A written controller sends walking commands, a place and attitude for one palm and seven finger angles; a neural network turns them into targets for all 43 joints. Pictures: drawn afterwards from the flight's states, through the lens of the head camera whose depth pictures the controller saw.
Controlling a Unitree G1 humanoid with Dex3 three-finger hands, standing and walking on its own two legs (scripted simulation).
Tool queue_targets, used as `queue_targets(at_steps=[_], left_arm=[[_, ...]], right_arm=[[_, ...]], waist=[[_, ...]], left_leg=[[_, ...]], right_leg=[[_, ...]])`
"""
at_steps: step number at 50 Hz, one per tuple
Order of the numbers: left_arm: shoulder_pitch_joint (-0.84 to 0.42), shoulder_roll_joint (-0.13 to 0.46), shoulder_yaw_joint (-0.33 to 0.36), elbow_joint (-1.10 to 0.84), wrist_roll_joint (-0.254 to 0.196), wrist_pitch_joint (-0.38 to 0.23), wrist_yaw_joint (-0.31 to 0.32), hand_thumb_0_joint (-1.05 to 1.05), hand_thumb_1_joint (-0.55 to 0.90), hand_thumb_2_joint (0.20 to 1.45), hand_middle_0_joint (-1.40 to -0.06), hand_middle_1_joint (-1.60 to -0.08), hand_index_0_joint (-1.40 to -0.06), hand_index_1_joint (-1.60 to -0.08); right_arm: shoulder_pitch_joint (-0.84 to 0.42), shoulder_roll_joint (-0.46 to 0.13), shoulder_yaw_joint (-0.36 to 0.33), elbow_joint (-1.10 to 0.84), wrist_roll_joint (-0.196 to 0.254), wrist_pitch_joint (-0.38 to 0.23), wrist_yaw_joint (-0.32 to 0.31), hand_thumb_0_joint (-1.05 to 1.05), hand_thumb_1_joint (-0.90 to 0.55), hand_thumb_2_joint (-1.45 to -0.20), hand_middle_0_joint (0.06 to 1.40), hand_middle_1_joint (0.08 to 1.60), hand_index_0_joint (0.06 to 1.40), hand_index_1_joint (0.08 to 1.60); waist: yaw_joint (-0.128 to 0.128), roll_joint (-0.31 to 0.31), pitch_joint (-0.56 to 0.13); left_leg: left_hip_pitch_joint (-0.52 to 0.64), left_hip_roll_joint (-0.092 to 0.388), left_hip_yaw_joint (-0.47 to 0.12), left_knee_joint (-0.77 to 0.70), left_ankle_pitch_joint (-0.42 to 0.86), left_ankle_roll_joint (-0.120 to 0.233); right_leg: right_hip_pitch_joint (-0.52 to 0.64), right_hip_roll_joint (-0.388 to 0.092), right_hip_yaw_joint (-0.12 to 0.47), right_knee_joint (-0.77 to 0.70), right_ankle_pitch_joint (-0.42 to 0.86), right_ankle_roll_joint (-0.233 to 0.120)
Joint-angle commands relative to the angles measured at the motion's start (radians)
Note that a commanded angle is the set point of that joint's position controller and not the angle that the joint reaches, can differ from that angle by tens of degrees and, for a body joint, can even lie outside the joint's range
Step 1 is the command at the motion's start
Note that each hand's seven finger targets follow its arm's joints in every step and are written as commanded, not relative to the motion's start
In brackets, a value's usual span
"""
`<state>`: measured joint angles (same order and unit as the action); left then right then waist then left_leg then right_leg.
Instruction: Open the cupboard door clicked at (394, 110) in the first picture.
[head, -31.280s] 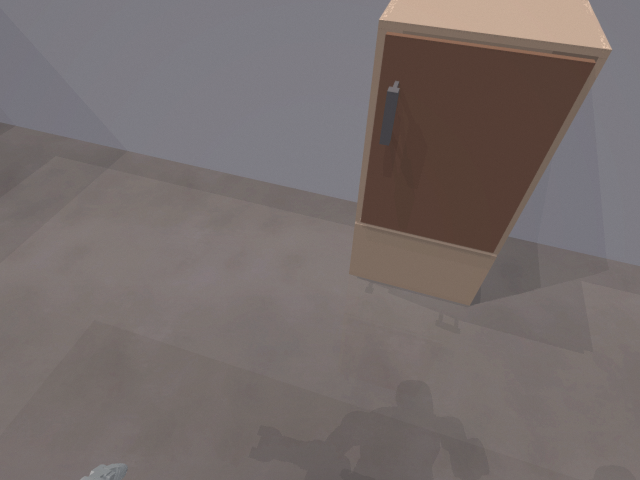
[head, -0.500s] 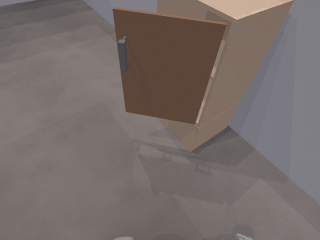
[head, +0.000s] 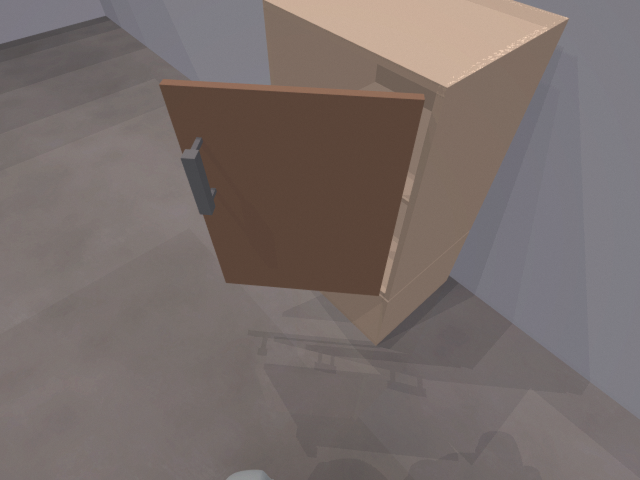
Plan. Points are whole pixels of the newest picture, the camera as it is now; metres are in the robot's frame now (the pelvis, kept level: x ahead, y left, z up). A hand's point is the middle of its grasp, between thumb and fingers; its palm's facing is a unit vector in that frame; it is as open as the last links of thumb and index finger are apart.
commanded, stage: come to a stop and stand still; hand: left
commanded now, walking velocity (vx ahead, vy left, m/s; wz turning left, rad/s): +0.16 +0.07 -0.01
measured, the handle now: (202, 176) +0.63 +0.25 -0.02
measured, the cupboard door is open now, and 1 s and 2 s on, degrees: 43 43 43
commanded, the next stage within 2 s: look again from close up in 0.94 s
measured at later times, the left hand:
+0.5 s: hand out of the picture +0.11 +0.24 -0.18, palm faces +0.01 -0.97 -0.23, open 7.3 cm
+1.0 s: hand out of the picture +0.07 +0.20 -0.18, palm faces -0.06 -0.97 -0.22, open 7.3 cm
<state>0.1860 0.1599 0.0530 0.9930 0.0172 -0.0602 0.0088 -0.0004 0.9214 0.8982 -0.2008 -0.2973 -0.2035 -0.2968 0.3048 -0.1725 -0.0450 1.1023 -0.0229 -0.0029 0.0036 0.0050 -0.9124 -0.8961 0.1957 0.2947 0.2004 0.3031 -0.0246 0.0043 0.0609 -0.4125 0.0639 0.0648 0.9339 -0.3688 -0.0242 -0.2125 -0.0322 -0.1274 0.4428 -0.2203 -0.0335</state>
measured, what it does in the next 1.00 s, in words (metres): steps on the spot: left foot, then right foot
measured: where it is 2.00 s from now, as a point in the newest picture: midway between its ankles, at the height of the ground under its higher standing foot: outside the picture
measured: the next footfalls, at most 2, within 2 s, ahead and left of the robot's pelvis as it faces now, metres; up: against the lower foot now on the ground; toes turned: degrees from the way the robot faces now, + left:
left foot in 0.16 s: +0.16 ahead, +0.15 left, +0.00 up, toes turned +4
right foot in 0.56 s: +0.07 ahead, -0.11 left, +0.00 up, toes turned -4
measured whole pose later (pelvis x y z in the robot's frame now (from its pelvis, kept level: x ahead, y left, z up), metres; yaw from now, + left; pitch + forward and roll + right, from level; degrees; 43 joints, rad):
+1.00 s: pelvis +0.04 +0.03 -0.01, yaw -3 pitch -1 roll -1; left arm 0.26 0.16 -0.01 1.07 0.02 -0.01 0.03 0.01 0.92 0.90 -0.20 -0.30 -0.20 -0.30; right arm 0.31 -0.17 -0.01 1.02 -0.02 -0.01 -0.02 0.01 -0.92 -0.90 0.20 0.30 0.20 0.30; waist -0.03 0.03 0.03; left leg -0.26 0.01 0.04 0.56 -0.29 0.02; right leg -0.23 -0.02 -0.03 0.53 -0.28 0.01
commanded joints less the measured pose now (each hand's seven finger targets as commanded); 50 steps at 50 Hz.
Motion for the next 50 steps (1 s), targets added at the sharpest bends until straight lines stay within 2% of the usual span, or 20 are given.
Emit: queue_targets(at_steps=[1, 5, 8, 9, 11, 13, 19, 25, 26, 27, 28, 31, 35, 37, 38, 41, 42, 43, 46, 50], left_arm=[[0.114, 0.15, 0.029, 0.008, 0.005, -0.013, -0.005, 0.0, 0.9, 0.9, -0.2, -0.3, -0.2, -0.3], [0.072, 0.144, 0.014, 0.027, -0.005, 0.009, 0.007, 0.0, 0.9, 0.9, -0.2, -0.3, -0.2, -0.3], [0.149, 0.072, -0.015, 0.036, -0.009, 0.044, 0.029, 0.0, 0.9, 0.9, -0.2, -0.3, -0.2, -0.3], [0.159, 0.068, -0.017, 0.04, -0.008, 0.058, 0.029, 0.0, 0.9, 0.9, -0.2, -0.3, -0.2, -0.3], [0.158, 0.099, -0.013, 0.047, -0.013, 0.085, 0.025, 0.0, 0.9, 0.9, -0.2, -0.3, -0.2, -0.3], [0.135, 0.133, 0.001, 0.025, -0.01, 0.1, 0.023, 0.0, 0.9, 0.9, -0.2, -0.3, -0.2, -0.3], [0.094, 0.108, 0.024, -0.032, -0.006, 0.114, 0.013, 0.0, 0.9, 0.9, -0.2, -0.3, -0.2, -0.3], [0.197, 0.106, 0.025, -0.019, 0.004, 0.109, 0.008, 0.0, 0.9, 0.9, -0.2, -0.3, -0.2, -0.3], [0.194, 0.149, 0.027, -0.026, 0.012, 0.099, 0.013, 0.0, 0.9, 0.9, -0.2, -0.3, -0.2, -0.3], [0.134, 0.221, 0.033, -0.05, 0.018, 0.094, 0.014, 0.0, 0.9, 0.9, -0.2, -0.3, -0.2, -0.3], [0.061, 0.254, 0.028, -0.085, 0.017, 0.097, 0.013, 0.0, 0.9, 0.9, -0.2, -0.3, -0.2, -0.3], [-0.042, 0.185, 0.014, -0.085, 0.012, 0.075, 0.021, 0.0, 0.9, 0.9, -0.2, -0.3, -0.2, -0.3], [0.019, 0.159, 0.0, -0.037, -0.004, 0.065, 0.016, 0.0, 0.9, 0.9, -0.2, -0.3, -0.2, -0.3], [0.074, 0.104, -0.012, -0.018, -0.015, 0.071, 0.013, 0.0, 0.9, 0.9, -0.2, -0.3, -0.2, -0.3], [0.071, 0.107, -0.011, -0.011, -0.013, 0.071, 0.012, 0.0, 0.9, 0.9, -0.2, -0.3, -0.2, -0.3], [0.067, 0.109, -0.011, 0.027, -0.009, 0.076, 0.011, 0.0, 0.9, 0.9, -0.2, -0.3, -0.2, -0.3], [0.212, 0.133, -0.027, 0.06, -0.001, 0.051, 0.063, 0.0, 0.9, 0.9, -0.2, -0.3, -0.2, -0.3], [0.106, 0.172, -0.031, 0.022, -0.003, 0.033, 0.052, 0.0, 0.9, 0.9, -0.2, -0.3, -0.2, -0.3], [0.083, 0.147, -0.035, -0.002, 0.001, 0.027, 0.035, 0.0, 0.9, 0.9, -0.2, -0.3, -0.2, -0.3], [0.114, 0.109, -0.045, 0.023, -0.003, 0.035, 0.031, 0.0, 0.9, 0.9, -0.2, -0.3, -0.2, -0.3]], right_arm=[[-0.012, 0.0, -0.003, -0.074, 0.005, -0.022, 0.012, 0.0, -0.9, -0.9, 0.2, 0.3, 0.2, 0.3], [0.011, -0.016, 0.01, -0.058, 0.005, -0.032, -0.003, 0.0, -0.9, -0.9, 0.2, 0.3, 0.2, 0.3], [0.037, -0.161, -0.007, -0.058, 0.004, -0.03, -0.027, 0.0, -0.9, -0.9, 0.2, 0.3, 0.2, 0.3], [0.001, -0.178, -0.007, -0.067, 0.006, -0.02, -0.038, 0.0, -0.9, -0.9, 0.2, 0.3, 0.2, 0.3], [-0.026, -0.178, -0.006, -0.065, 0.008, -0.012, -0.057, 0.0, -0.9, -0.9, 0.2, 0.3, 0.2, 0.3], [0.003, -0.209, -0.024, -0.076, 0.002, 0.001, -0.071, 0.0, -0.9, -0.9, 0.2, 0.3, 0.2, 0.3], [-0.082, -0.212, -0.047, -0.123, 0.0, 0.016, -0.071, 0.0, -0.9, -0.9, 0.2, 0.3, 0.2, 0.3], [-0.158, -0.194, -0.049, -0.155, 0.0, 0.034, -0.041, 0.0, -0.9, -0.9, 0.2, 0.3, 0.2, 0.3], [-0.146, -0.146, -0.043, -0.158, 0.007, 0.038, -0.034, 0.0, -0.9, -0.9, 0.2, 0.3, 0.2, 0.3], [-0.14, -0.09, -0.033, -0.176, 0.014, 0.046, -0.022, 0.0, -0.9, -0.9, 0.2, 0.3, 0.2, 0.3], [-0.163, -0.093, -0.031, -0.189, 0.011, 0.055, -0.011, 0.0, -0.9, -0.9, 0.2, 0.3, 0.2, 0.3], [-0.111, -0.083, -0.032, -0.151, 0.009, 0.055, -0.012, 0.0, -0.9, -0.9, 0.2, 0.3, 0.2, 0.3], [-0.018, -0.064, -0.008, -0.095, 0.01, 0.02, -0.022, 0.0, -0.9, -0.9, 0.2, 0.3, 0.2, 0.3], [-0.053, -0.143, -0.002, -0.098, -0.001, -0.001, -0.033, 0.0, -0.9, -0.9, 0.2, 0.3, 0.2, 0.3], [-0.076, -0.154, 0.0, -0.098, -0.002, -0.001, -0.037, 0.0, -0.9, -0.9, 0.2, 0.3, 0.2, 0.3], [-0.062, -0.124, 0.007, -0.063, 0.005, -0.009, -0.042, 0.0, -0.9, -0.9, 0.2, 0.3, 0.2, 0.3], [-0.146, -0.137, 0.003, -0.138, 0.023, -0.024, -0.036, 0.0, -0.9, -0.9, 0.2, 0.3, 0.2, 0.3], [-0.04, -0.068, 0.015, -0.148, 0.015, -0.015, -0.024, 0.0, -0.9, -0.9, 0.2, 0.3, 0.2, 0.3], [0.036, -0.078, 0.025, -0.143, 0.004, -0.027, -0.016, 0.0, -0.9, -0.9, 0.2, 0.3, 0.2, 0.3], [0.03, -0.102, 0.026, -0.151, 0.012, -0.028, -0.026, 0.0, -0.9, -0.9, 0.2, 0.3, 0.2, 0.3]], waist=[[0.044, -0.113, -0.051], [0.01, -0.12, -0.058], [0.021, 0.095, -0.113], [0.026, 0.083, -0.069], [0.024, 0.264, -0.073], [-0.007, 0.217, -0.137], [0.004, 0.147, -0.195], [0.063, 0.088, -0.103], [0.066, -0.052, -0.049], [0.041, -0.232, -0.007], [0.044, -0.213, 0.005], [0.0, -0.228, 0.015], [-0.002, -0.063, -0.055], [0.049, 0.135, -0.054], [0.057, 0.065, -0.042], [0.059, 0.143, -0.043], [0.098, 0.081, -0.054], [0.0, 0.072, -0.114], [-0.001, 0.149, -0.108], [0.013, -0.021, -0.027]], left_leg=[[-0.011, 0.0, 0.034, -0.201, 0.073, -0.022], [0.195, -0.038, 0.028, -0.468, 0.28, -0.024], [0.278, 0.216, -0.187, -0.499, 0.76, 0.102], [0.228, 0.237, -0.203, -0.52, 0.765, 0.129], [0.255, 0.251, -0.223, -0.557, 0.985, 0.16], [0.339, 0.311, -0.252, -0.527, 1.138, 0.218], [0.328, 0.296, -0.188, -0.528, 0.841, 0.228], [0.003, 0.179, -0.145, -0.571, 0.089, 0.123], [-0.051, 0.085, -0.099, -0.475, -0.031, 0.072], [-0.062, -0.025, -0.007, -0.337, -0.12, 0.007], [0.032, -0.054, -0.016, -0.173, -0.145, 0.008], [0.048, -0.038, -0.058, -0.045, -0.058, 0.024], [0.232, -0.028, -0.067, -0.496, 0.18, 0.02], [0.125, 0.153, -0.269, -0.613, 0.258, 0.104], [0.062, 0.144, -0.276, -0.626, 0.182, 0.105], [0.097, 0.087, -0.204, -0.641, 0.207, 0.074], [0.184, 0.063, -0.084, -0.364, 0.342, 0.032], [0.18, -0.002, -0.074, -0.401, 0.117, 0.021], [0.178, 0.049, -0.138, -0.482, 0.252, 0.057], [0.143, 0.05, -0.143, -0.524, 0.226, 0.071]], right_leg=[[0.065, -0.245, 0.159, -0.215, 0.249, -0.126], [0.003, -0.174, 0.1, -0.077, 0.325, -0.057], [-0.039, -0.045, 0.043, 0.049, -0.123, 0.045], [-0.036, -0.026, 0.035, 0.077, -0.182, 0.054], [-0.062, -0.021, 0.05, 0.231, -0.263, 0.061], [-0.148, -0.007, 0.107, 0.442, -0.392, 0.056], [-0.203, 0.01, 0.144, 0.535, -0.321, 0.063], [0.111, 0.016, 0.058, 0.073, -0.076, 0.028], [0.091, -0.061, 0.183, -0.09, -0.116, -0.002], [-0.032, -0.247, 0.389, -0.236, -0.277, -0.083], [-0.202, -0.321, 0.427, -0.305, -0.386, -0.136], [-0.196, -0.225, 0.306, -0.223, -0.141, -0.132], [-0.083, -0.147, 0.216, -0.017, 0.092, -0.055], [0.003, -0.037, 0.139, 0.02, -0.056, 0.027], [0.054, -0.025, 0.132, -0.001, -0.049, 0.031], [0.083, -0.034, 0.13, -0.009, 0.007, 0.022], [-0.008, -0.105, 0.211, -0.048, 0.267, 0.012], [-0.017, -0.148, 0.267, -0.058, 0.072, -0.026], [-0.035, -0.056, 0.169, 0.021, -0.016, -0.019], [-0.019, -0.045, 0.157, 0.007, 0.0, -0.003]])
